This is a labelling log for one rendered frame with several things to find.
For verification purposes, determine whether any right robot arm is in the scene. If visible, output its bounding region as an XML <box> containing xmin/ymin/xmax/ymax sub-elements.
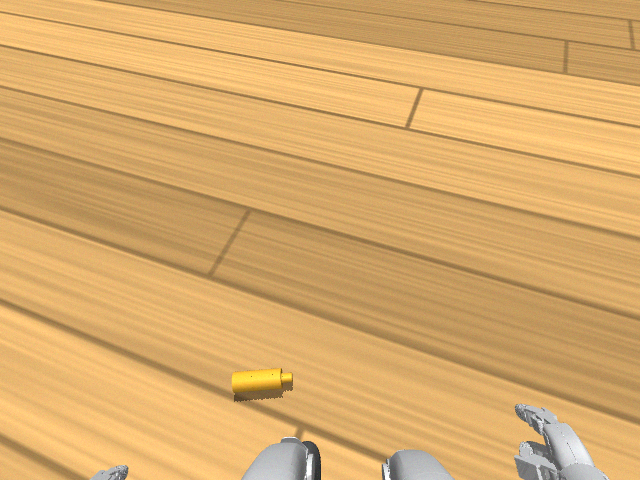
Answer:
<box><xmin>559</xmin><ymin>463</ymin><xmax>610</xmax><ymax>480</ymax></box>

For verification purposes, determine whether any right robot hand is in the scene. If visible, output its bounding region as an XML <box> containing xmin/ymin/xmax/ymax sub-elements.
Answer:
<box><xmin>514</xmin><ymin>404</ymin><xmax>595</xmax><ymax>480</ymax></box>

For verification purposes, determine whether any bottle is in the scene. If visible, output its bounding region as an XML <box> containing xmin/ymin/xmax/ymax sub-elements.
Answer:
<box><xmin>232</xmin><ymin>368</ymin><xmax>293</xmax><ymax>393</ymax></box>

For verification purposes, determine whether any left robot foot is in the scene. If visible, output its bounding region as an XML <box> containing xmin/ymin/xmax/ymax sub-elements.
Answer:
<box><xmin>302</xmin><ymin>441</ymin><xmax>321</xmax><ymax>480</ymax></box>

